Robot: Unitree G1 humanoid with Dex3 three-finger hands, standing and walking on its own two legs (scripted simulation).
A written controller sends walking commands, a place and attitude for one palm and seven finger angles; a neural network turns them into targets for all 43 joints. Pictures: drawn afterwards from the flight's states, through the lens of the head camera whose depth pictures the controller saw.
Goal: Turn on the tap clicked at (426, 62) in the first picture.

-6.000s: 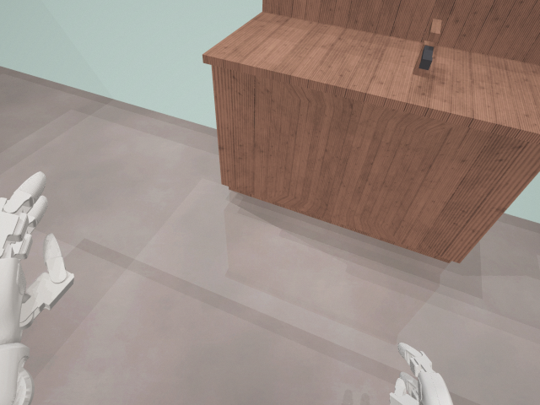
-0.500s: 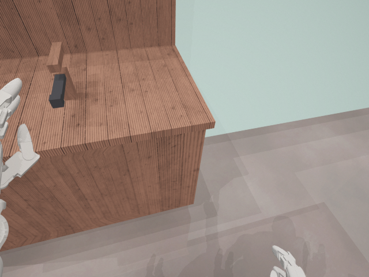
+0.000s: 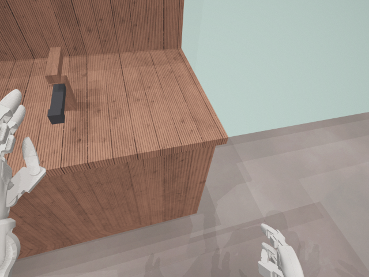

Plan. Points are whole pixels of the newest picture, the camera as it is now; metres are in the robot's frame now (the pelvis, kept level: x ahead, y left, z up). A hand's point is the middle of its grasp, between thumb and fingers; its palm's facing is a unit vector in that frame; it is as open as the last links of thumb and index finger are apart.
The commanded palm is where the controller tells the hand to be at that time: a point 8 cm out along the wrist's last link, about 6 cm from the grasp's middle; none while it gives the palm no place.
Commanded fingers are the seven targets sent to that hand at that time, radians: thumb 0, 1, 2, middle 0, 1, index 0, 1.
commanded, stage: shuffle to correct the standing spot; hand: left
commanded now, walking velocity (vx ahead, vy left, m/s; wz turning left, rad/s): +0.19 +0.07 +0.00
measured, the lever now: (56, 116) +0.42 +0.37 +0.07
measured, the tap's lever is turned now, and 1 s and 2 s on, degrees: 0 0 0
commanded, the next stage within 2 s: come to a stop and stand still in 0.62 s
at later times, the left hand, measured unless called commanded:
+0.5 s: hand (57, 146) +0.28 +0.26 +0.16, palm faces +0.43 -0.83 -0.36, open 7.4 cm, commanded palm +0.23 +0.29 +0.18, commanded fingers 0.00 0.90 0.90 -0.20 -0.30 -0.20 -0.30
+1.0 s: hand (71, 125) +0.33 +0.26 +0.16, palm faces +0.43 -0.84 -0.32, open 7.4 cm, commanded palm +0.27 +0.30 +0.18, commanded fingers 0.00 0.90 0.90 -0.20 -0.30 -0.20 -0.30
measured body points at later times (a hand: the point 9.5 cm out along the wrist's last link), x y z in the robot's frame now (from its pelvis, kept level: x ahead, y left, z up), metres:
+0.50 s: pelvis +0.06 +0.01 -0.03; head +0.08 +0.03 +0.42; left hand +0.25 +0.30 +0.18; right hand +0.23 -0.24 -0.10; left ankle +0.07 +0.09 -0.74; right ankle -0.02 -0.13 -0.72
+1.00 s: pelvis +0.10 +0.02 -0.01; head +0.12 +0.02 +0.44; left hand +0.30 +0.30 +0.18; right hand +0.27 -0.22 -0.09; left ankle +0.12 +0.16 -0.71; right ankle +0.14 -0.06 -0.74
